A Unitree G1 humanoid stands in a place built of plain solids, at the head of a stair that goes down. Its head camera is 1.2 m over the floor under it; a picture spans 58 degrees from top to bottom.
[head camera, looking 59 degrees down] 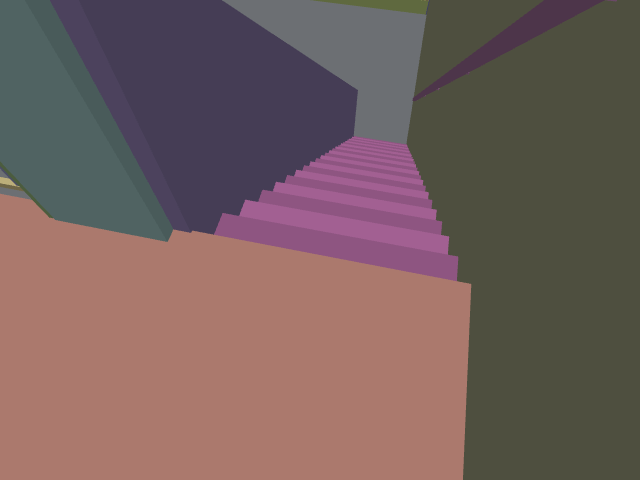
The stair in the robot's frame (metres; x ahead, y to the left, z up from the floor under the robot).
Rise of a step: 0.18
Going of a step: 0.20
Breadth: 0.90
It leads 12 degrees to the right of straight ahead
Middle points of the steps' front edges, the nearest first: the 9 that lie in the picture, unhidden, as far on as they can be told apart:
0.66 -0.02 0.00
0.86 -0.06 -0.18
1.05 -0.11 -0.36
1.25 -0.15 -0.54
1.45 -0.19 -0.72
1.64 -0.24 -0.90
1.84 -0.28 -1.09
2.04 -0.32 -1.27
2.23 -0.36 -1.45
